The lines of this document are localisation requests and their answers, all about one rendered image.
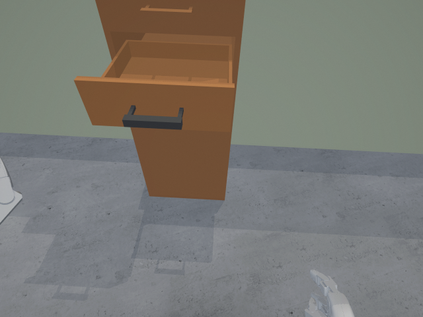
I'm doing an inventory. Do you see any handle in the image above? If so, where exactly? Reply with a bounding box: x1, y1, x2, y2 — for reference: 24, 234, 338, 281
122, 105, 184, 130
140, 8, 192, 21

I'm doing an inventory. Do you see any cabinet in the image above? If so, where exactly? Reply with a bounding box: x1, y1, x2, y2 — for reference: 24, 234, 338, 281
95, 0, 246, 200

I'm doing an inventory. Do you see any left robot hand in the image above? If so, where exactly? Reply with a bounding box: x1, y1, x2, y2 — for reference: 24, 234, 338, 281
0, 157, 22, 224

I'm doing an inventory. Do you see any right robot hand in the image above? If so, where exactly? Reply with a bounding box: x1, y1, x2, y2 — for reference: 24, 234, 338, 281
305, 269, 354, 317

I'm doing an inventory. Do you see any drawer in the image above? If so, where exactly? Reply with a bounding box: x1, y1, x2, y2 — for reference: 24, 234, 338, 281
74, 40, 235, 132

